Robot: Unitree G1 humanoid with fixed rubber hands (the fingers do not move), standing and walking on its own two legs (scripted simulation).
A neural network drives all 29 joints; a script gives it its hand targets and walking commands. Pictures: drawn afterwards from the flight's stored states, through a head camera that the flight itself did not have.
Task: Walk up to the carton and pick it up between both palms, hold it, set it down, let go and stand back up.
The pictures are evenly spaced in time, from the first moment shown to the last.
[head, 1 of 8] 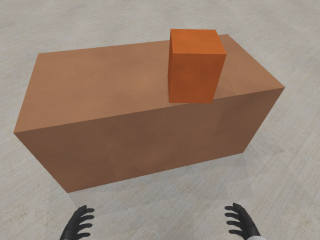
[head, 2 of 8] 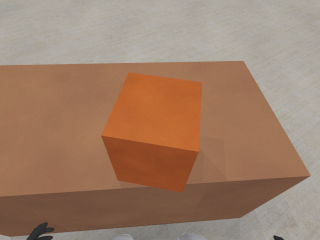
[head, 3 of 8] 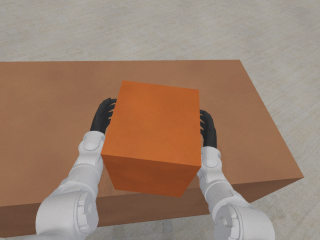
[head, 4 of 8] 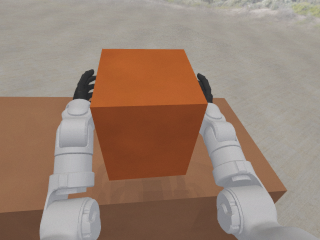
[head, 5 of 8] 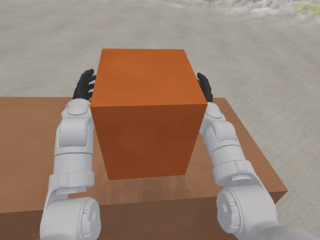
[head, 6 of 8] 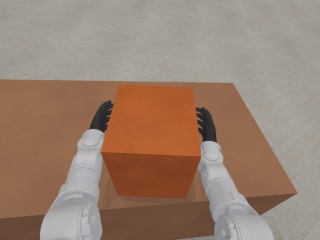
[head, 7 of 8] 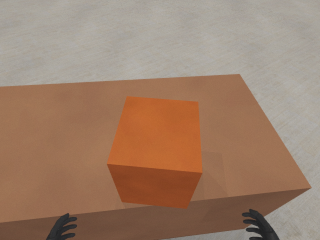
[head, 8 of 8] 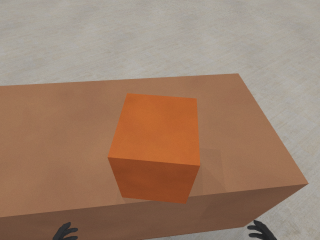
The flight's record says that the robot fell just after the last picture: no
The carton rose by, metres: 0.20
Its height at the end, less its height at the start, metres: +0.00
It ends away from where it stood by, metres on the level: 0.01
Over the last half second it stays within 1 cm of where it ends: yes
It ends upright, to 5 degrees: yes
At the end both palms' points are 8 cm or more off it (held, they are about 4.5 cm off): yes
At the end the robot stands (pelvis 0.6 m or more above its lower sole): yes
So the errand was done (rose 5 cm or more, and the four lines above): yes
